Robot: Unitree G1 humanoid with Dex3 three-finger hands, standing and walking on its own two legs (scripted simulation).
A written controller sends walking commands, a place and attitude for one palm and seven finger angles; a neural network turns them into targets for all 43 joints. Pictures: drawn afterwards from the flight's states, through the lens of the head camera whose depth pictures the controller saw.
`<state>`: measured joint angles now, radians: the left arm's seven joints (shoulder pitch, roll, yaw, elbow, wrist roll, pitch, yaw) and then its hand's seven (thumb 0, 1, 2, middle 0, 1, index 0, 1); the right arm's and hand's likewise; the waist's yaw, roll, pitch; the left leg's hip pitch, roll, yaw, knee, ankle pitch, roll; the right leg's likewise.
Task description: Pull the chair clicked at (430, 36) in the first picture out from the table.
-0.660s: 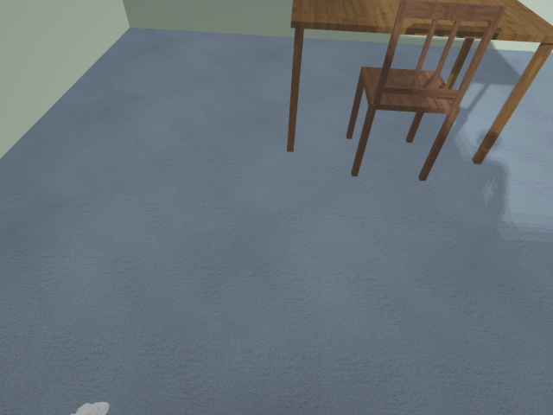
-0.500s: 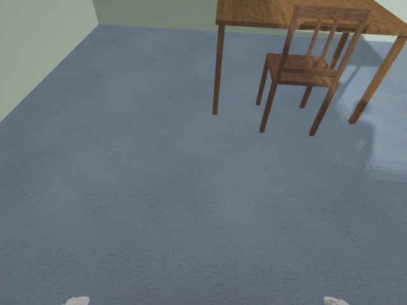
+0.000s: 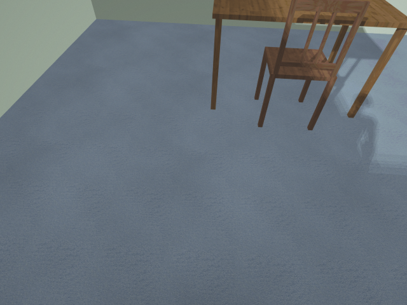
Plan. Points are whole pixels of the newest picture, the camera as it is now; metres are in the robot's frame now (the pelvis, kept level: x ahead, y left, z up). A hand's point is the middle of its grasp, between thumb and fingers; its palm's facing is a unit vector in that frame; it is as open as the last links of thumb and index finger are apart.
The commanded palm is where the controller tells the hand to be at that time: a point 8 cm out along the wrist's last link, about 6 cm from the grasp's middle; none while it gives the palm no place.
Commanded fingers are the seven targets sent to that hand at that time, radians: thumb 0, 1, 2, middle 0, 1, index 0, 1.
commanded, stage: stand and wait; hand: left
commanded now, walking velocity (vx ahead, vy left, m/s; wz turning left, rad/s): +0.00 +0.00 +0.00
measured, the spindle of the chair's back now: (309, 38) +1.48 -0.51 -0.10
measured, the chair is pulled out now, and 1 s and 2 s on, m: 0.00 0.00 0.00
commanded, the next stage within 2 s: look at it before walking up in 0.16 s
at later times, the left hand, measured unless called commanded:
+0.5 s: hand out of the picture +0.08 +0.24 -0.16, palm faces -0.03 -0.95 -0.33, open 7.4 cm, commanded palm none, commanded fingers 0.00 0.90 0.90 -0.20 -0.30 -0.20 -0.30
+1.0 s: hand out of the picture +0.09 +0.24 -0.16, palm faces -0.03 -0.94 -0.33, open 7.4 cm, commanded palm none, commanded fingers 0.00 0.90 0.90 -0.20 -0.30 -0.20 -0.30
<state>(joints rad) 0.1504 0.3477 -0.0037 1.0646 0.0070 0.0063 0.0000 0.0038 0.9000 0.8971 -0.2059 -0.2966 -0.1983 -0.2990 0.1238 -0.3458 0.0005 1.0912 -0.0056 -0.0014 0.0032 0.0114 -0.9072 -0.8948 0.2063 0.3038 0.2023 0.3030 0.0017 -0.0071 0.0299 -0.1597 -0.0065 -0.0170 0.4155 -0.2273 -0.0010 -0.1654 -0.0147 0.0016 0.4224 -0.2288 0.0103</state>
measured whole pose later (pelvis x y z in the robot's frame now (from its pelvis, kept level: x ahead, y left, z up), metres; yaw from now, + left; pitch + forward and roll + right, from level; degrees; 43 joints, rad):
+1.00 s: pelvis +0.01 +0.00 +0.00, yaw -2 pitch -1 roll +0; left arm 0.15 0.34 0.00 1.07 0.01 0.02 0.01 0.00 0.90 0.90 -0.21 -0.30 -0.20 -0.30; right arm 0.09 -0.33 0.00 1.09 0.00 0.00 -0.01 0.01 -0.91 -0.89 0.21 0.30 0.20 0.30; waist 0.02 -0.01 0.03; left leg -0.14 0.01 0.01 0.39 -0.23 -0.01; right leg -0.16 0.00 0.02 0.40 -0.22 0.00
